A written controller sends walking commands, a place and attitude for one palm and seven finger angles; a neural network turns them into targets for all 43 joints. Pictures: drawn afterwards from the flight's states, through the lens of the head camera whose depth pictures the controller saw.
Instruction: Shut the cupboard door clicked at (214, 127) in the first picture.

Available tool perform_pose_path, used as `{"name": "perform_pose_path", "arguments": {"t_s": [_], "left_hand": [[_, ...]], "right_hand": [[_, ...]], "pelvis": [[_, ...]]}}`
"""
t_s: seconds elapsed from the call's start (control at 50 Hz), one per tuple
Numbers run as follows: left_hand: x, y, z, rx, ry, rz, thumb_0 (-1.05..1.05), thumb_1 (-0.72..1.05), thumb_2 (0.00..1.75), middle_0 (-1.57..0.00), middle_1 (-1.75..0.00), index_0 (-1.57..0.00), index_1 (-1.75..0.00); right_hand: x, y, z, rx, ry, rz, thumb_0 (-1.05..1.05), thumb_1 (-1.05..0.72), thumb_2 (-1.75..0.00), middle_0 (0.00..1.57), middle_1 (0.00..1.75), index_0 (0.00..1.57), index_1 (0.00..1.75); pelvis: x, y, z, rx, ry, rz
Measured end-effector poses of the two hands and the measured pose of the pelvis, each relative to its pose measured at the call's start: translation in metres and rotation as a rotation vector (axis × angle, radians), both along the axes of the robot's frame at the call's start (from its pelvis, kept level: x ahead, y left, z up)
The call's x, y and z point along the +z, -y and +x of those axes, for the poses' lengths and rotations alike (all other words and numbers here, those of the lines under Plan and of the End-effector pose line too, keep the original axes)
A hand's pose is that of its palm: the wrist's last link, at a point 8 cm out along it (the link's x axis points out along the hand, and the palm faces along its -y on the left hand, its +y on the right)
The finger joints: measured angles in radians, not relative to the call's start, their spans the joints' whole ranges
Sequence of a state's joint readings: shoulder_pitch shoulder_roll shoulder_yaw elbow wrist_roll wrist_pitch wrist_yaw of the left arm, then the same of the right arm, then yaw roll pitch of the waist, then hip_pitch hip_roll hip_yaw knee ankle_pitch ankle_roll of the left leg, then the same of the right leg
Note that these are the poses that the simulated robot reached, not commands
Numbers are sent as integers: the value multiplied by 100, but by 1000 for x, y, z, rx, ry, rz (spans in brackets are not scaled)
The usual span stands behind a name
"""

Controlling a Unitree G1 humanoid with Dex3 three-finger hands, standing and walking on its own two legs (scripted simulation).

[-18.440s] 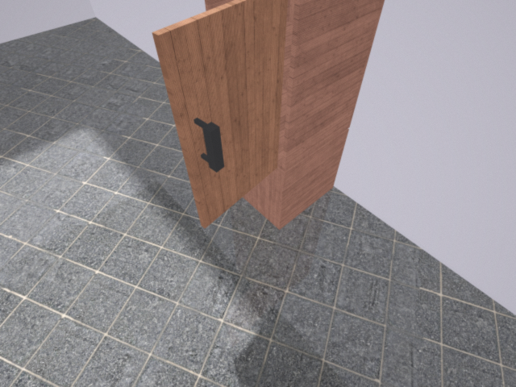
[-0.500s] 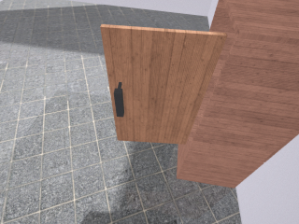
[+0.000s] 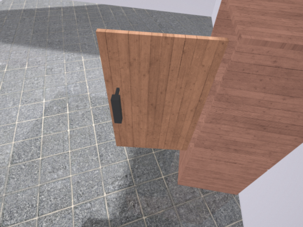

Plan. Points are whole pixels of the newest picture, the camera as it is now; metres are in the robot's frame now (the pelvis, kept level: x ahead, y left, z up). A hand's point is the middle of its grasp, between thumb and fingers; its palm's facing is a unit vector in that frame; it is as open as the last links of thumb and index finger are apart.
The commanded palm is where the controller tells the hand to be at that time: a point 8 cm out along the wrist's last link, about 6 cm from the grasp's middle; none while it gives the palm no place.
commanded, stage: look again from close up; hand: left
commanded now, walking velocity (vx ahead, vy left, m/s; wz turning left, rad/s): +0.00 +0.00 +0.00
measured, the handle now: (118, 105) +0.51 +0.15 -0.01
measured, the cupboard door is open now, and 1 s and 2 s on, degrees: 97 97 97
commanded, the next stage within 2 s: shuffle to correct the standing spot in 0.10 s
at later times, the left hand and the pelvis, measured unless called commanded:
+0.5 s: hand out of the picture +0.00 +0.13 -0.18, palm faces -0.02 -0.99 -0.16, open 7.3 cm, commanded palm none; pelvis +0.03 -0.03 -0.01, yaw -2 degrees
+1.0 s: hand out of the picture +0.09 +0.12 -0.19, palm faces +0.01 -0.98 -0.17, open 7.3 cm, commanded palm none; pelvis +0.08 -0.05 -0.01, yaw -3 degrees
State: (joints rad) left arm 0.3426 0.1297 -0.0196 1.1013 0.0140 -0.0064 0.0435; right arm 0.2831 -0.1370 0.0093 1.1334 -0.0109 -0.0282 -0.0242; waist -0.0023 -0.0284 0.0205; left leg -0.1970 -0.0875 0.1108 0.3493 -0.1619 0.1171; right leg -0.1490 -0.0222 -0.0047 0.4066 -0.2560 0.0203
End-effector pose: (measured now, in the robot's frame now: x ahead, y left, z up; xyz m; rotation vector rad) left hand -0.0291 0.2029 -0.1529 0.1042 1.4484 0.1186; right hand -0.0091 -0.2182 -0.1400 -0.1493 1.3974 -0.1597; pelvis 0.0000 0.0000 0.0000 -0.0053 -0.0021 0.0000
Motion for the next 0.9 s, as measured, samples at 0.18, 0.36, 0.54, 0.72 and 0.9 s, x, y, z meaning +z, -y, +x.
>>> {"name": "perform_pose_path", "arguments": {"t_s": [0.18, 0.36, 0.54, 0.72, 0.9], "left_hand": [[0, 6, 14, 0, 22, 2, 0, 91, 90, -20, -30, -20, -30], [-1, 10, 19, -10, 5, 6, 0, 91, 90, -20, -30, -20, -30], [1, 28, 32, -35, -44, 25, 0, 91, 90, -20, -30, -20, -30], [-2, 68, 54, 20, -28, 5, 0, 91, 90, -20, -30, -20, -30], [-11, 66, 85, 13, -28, -13, 0, 91, 90, -20, -30, -21, -30]], "right_hand": [[0, 6, 8, 5, 5, -2, 1, -91, -90, 20, 30, 20, 30], [-4, 9, 7, -14, -11, 11, 0, -91, -90, 20, 30, 20, 30], [-13, 31, 1, -71, -58, 30, 0, -90, -90, 20, 30, 20, 30], [-12, 56, 47, -31, -77, 22, 0, -91, -90, 19, 30, 20, 30], [-7, 68, 114, -33, 52, -47, 1, -92, -90, 19, 30, 20, 30]], "pelvis": [[0, 6, 7, 1, 6, 2], [-1, 14, 15, -9, 1, 17], [-7, 40, 34, -44, -10, 33], [-8, 66, 68, -28, -26, 1], [-11, 57, 87, -51, -5, 19]]}}
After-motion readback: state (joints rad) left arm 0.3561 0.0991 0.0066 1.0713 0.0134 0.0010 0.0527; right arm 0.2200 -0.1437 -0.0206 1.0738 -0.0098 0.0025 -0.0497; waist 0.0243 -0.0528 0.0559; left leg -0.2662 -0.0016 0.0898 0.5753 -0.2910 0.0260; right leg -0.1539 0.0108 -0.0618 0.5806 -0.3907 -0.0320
